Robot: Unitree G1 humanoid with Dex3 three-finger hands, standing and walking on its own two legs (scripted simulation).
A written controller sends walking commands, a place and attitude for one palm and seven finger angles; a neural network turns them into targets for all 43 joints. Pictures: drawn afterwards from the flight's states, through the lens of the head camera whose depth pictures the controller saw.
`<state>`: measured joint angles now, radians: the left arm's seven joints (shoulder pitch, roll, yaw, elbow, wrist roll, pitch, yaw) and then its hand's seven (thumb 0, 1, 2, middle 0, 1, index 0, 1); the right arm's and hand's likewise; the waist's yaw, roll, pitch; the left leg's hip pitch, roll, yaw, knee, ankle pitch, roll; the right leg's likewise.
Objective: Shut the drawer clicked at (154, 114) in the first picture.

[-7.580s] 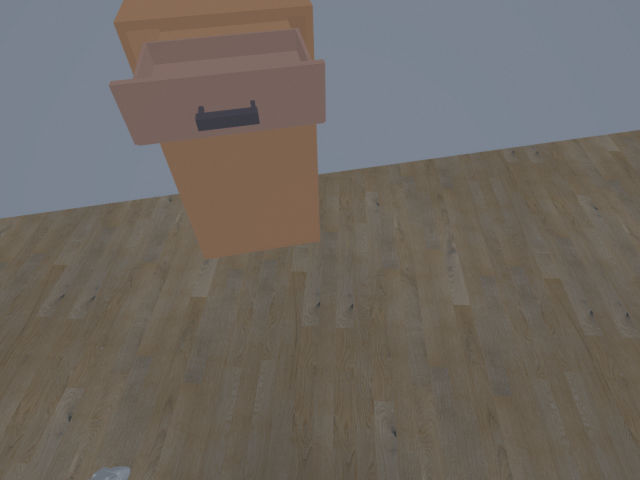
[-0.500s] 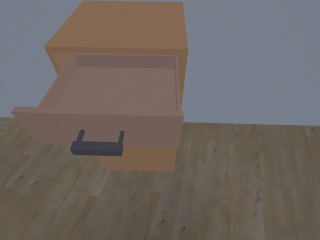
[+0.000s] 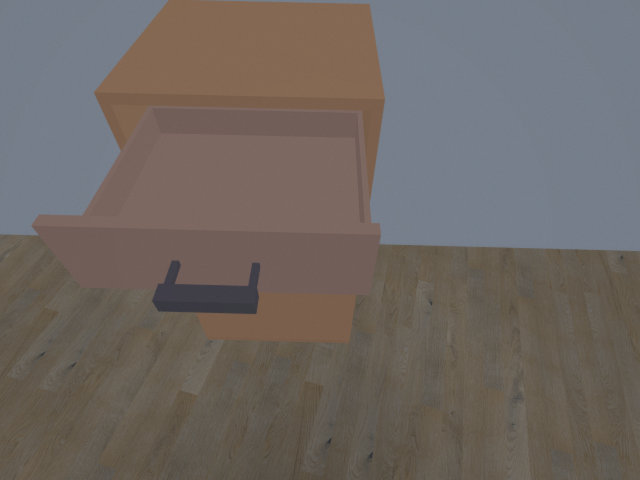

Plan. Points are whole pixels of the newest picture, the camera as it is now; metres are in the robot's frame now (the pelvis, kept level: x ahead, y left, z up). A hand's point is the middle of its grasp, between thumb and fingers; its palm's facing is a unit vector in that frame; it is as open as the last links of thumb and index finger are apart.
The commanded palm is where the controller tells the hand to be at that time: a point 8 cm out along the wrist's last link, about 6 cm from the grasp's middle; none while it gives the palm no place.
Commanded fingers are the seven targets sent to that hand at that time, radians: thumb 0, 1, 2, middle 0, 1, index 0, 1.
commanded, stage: raise the hand and make a fist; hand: left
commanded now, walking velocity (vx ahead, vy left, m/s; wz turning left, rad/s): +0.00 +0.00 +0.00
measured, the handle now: (211, 283) +0.34 +0.17 +0.04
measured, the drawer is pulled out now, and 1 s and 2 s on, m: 0.28 0.28 0.28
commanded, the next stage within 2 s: bring the fist close to the handle in 1.96 s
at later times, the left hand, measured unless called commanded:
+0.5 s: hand out of the picture +0.11 +0.16 -0.03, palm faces +0.07 -1.00 +0.02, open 5.8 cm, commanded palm +0.10 +0.22 -0.01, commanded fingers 0.00 0.90 0.90 -0.66 -0.80 -0.66 -0.80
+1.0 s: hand (179, 452) +0.14 +0.15 +0.06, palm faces +0.03 -1.00 -0.03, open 3.5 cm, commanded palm +0.11 +0.20 +0.07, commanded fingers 0.00 0.90 0.90 -1.16 -1.34 -1.16 -1.34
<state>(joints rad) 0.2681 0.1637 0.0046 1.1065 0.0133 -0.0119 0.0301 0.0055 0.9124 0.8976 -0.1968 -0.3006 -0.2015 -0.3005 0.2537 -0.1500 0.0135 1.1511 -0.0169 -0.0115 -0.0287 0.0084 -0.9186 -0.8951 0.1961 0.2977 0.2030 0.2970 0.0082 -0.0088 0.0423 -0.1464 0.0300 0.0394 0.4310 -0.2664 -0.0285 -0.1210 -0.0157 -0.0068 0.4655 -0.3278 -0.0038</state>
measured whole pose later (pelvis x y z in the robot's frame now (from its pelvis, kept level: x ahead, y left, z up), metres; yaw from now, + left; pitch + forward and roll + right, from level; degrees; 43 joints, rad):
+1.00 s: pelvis -0.05 +0.01 -0.05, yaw +2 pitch +5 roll -1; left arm 0.56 0.16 -0.02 -0.37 -0.17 -0.22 -0.08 0.02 0.91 0.90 -0.97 -1.13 -0.97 -1.13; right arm 0.33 -0.25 0.01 0.55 0.02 -0.24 -0.03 0.02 -0.90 -0.90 0.20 0.30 0.21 0.30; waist -0.01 0.04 -0.08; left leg -0.59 0.03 0.00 0.91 -0.41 -0.01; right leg -0.52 -0.03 -0.04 0.89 -0.47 0.01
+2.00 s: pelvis -0.03 +0.00 -0.02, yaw +3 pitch -1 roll +0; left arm 0.54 0.17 -0.01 -0.62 -0.19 0.07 -0.10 0.02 0.90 0.90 -1.40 -1.60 -1.40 -1.60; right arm 0.26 -0.25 0.06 0.54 0.04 -0.26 -0.03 0.02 -0.91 -0.90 0.20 0.30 0.20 0.30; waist 0.04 0.06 -0.07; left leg -0.34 0.03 -0.01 0.72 -0.36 -0.02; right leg -0.27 -0.02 -0.06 0.71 -0.42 0.00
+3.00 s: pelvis -0.02 +0.00 -0.04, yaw +2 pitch +6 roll +0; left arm 0.26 0.12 -0.04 -0.12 -0.13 -0.18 -0.03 0.02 0.90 0.90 -1.40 -1.60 -1.40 -1.60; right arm 0.24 -0.24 0.04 0.55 0.01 -0.18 -0.01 0.02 -0.91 -0.90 0.20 0.30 0.20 0.30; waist -0.01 0.04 -0.07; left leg -0.51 0.03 0.00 0.82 -0.41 -0.02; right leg -0.46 -0.03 -0.04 0.83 -0.47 0.00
